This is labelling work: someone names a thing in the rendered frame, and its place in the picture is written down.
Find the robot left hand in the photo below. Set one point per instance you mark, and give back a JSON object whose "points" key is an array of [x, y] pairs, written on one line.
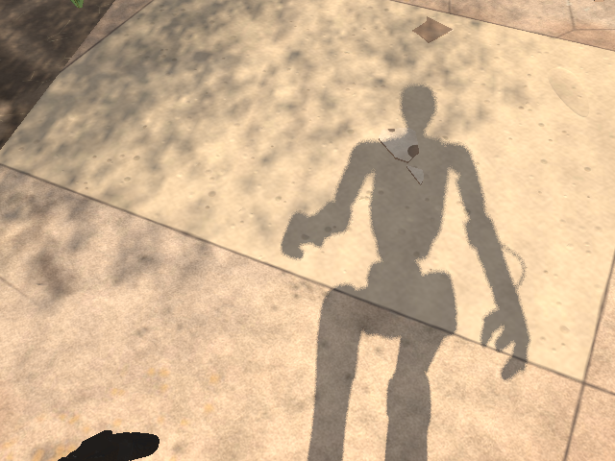
{"points": [[106, 446]]}

